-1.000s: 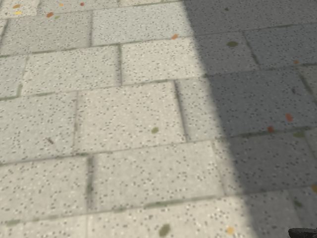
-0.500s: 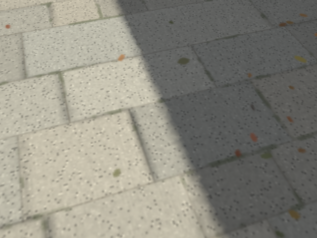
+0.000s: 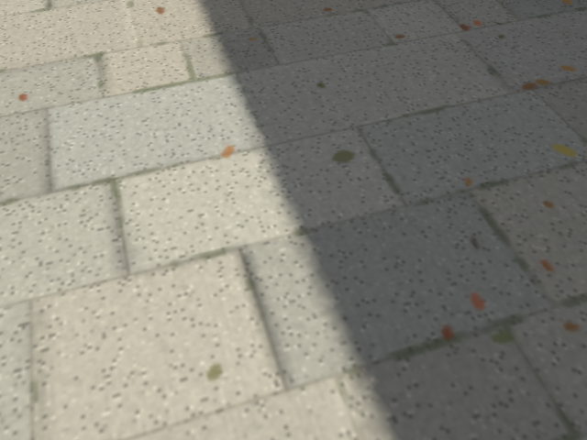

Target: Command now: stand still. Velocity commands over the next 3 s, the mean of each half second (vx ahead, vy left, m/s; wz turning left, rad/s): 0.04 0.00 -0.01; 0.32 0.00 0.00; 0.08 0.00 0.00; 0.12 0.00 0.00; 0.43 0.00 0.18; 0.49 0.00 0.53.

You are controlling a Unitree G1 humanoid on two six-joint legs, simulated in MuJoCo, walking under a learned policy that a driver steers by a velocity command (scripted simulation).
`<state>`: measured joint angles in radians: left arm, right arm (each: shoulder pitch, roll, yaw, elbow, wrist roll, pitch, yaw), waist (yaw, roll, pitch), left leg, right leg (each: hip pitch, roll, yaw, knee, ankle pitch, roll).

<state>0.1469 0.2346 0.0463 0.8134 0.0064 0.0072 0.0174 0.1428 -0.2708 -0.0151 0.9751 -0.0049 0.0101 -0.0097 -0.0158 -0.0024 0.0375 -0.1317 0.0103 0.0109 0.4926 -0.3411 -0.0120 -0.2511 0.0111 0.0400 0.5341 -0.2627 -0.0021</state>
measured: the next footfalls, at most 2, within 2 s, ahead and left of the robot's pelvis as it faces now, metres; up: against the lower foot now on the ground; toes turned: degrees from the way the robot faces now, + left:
left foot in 1.06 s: +0.37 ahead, +0.10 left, +0.00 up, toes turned +2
right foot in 1.38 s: +0.32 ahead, -0.13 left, +0.00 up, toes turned -1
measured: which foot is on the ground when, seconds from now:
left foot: down 0.00-0.64, up 0.66-1.00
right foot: down 0.00-1.00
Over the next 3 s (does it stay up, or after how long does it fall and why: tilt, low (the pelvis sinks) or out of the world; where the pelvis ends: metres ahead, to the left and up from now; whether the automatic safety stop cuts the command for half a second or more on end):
stays up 0.80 0.00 -0.02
